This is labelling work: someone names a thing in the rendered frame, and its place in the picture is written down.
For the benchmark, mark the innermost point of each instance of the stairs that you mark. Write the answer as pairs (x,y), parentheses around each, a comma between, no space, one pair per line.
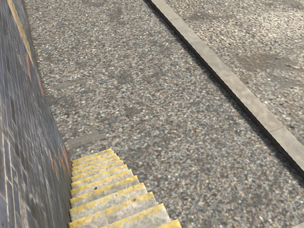
(105,194)

